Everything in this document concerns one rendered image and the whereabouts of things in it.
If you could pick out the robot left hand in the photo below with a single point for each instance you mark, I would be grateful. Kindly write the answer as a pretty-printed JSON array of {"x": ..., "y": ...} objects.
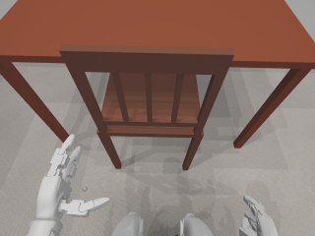
[{"x": 56, "y": 184}]

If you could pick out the table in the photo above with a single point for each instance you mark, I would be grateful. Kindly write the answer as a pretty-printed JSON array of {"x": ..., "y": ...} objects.
[{"x": 261, "y": 33}]

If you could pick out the robot right hand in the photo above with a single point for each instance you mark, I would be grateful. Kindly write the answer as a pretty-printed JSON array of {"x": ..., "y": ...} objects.
[{"x": 262, "y": 224}]

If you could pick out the left robot shin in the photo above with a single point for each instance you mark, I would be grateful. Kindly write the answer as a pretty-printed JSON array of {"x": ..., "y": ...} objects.
[{"x": 132, "y": 213}]

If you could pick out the right robot thigh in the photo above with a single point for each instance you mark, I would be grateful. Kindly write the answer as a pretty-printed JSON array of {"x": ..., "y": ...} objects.
[{"x": 193, "y": 226}]

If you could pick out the chair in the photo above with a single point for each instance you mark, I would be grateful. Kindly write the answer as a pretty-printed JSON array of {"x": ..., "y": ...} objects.
[{"x": 152, "y": 91}]

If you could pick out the robot left forearm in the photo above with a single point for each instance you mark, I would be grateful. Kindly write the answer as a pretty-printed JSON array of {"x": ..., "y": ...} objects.
[{"x": 45, "y": 227}]

